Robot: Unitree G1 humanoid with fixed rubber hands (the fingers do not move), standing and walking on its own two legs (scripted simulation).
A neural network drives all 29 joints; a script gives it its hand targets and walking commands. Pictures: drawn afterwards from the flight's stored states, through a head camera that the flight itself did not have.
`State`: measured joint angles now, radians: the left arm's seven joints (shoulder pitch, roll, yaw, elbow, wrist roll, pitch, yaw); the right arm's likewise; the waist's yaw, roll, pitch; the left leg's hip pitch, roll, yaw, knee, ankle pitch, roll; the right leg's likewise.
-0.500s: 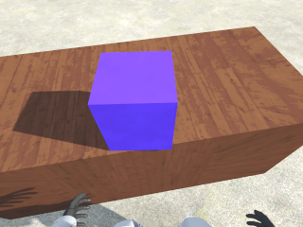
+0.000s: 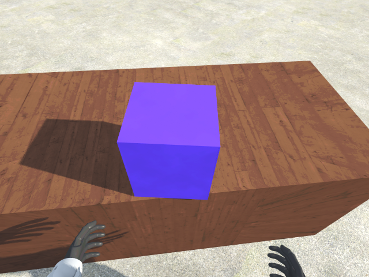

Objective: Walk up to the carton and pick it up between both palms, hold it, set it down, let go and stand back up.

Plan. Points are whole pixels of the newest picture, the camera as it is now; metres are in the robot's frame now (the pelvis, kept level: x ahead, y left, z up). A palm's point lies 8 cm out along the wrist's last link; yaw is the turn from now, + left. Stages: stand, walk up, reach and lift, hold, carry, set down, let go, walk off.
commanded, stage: reach and lift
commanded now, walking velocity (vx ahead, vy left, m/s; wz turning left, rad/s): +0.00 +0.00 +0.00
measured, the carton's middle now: (172, 143) +0.44 +0.06 -0.02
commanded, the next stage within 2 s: none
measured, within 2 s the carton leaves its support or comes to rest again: neither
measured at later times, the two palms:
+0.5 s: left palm (74, 249) +0.19 +0.26 -0.06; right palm (279, 252) +0.18 -0.18 -0.06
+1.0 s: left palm (71, 235) +0.21 +0.27 -0.04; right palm (260, 224) +0.23 -0.14 -0.04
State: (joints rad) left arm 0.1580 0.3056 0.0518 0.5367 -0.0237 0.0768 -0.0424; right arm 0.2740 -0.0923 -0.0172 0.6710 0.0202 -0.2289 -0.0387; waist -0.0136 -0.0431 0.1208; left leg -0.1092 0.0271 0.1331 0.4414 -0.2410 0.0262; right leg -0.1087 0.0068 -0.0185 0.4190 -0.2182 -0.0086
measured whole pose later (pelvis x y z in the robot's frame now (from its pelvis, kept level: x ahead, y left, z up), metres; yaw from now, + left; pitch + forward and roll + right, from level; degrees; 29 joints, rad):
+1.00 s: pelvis +0.01 +0.01 -0.01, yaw +3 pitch -2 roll -2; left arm 0.07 0.35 -0.06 0.62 -0.25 -0.38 -0.11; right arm 0.06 0.00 0.03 0.71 0.18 -0.50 -0.14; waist 0.02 -0.03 0.06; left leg -0.24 0.02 0.07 0.59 -0.32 0.04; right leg -0.18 0.00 -0.08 0.50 -0.28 0.00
